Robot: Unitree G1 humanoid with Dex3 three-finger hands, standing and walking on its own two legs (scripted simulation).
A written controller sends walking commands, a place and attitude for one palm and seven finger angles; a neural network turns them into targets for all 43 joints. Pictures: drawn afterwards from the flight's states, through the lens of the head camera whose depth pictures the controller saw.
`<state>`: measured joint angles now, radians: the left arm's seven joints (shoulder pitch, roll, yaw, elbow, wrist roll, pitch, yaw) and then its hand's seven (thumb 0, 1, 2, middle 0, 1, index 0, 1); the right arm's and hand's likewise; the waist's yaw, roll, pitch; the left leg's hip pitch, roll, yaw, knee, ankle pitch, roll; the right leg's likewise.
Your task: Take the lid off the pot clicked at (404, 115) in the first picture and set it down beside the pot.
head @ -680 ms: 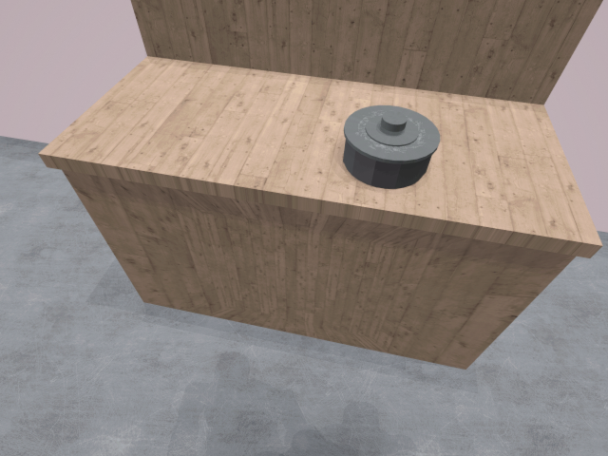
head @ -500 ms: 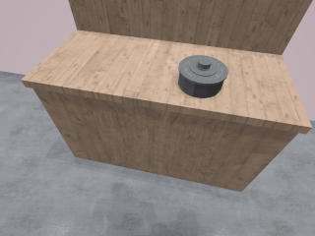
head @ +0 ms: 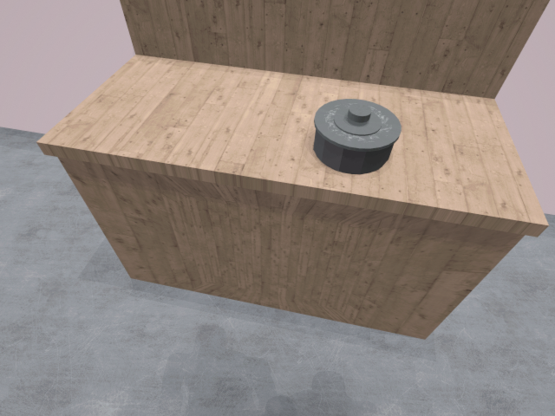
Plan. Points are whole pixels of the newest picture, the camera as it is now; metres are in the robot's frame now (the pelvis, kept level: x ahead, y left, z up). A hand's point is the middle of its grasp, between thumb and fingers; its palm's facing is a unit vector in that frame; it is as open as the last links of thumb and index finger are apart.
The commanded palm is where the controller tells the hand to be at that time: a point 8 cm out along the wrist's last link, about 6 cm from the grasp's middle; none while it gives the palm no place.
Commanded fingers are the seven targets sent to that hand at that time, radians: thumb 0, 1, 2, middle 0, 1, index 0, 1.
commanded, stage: turn to face it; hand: left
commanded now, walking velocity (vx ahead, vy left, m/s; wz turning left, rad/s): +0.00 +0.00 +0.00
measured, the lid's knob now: (359, 113) +0.73 -0.14 +0.05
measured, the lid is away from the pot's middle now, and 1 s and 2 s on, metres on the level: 0.00 0.00 0.00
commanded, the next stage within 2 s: take the last steps up to it in 0.32 s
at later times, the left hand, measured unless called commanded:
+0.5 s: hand out of the picture +0.01 +0.17 -0.18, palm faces -0.04 -0.98 -0.21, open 7.4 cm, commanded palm none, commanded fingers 0.00 0.90 0.90 -0.20 -0.30 -0.20 -0.30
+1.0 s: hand out of the picture +0.08 +0.06 -0.17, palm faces -0.12 -0.98 -0.14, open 7.4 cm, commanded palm none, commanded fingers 0.00 0.90 0.90 -0.20 -0.30 -0.20 -0.30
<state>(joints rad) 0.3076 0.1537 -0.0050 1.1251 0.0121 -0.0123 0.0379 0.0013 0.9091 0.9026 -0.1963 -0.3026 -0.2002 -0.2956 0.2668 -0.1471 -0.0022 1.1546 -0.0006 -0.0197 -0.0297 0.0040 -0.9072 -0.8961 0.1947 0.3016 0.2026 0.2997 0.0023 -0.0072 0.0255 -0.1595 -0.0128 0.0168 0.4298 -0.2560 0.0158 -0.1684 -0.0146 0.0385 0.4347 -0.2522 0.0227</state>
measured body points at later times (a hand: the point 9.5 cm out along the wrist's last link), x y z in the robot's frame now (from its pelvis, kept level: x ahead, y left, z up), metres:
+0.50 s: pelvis -0.01 -0.01 -0.01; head +0.01 -0.02 +0.44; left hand +0.01 +0.22 -0.16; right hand -0.01 -0.24 -0.17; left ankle -0.02 +0.11 -0.74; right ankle -0.01 -0.14 -0.74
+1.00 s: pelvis +0.11 -0.09 +0.00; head +0.15 -0.10 +0.45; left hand +0.09 +0.12 -0.16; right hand +0.14 -0.33 -0.15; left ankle +0.21 +0.01 -0.69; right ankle +0.01 -0.13 -0.74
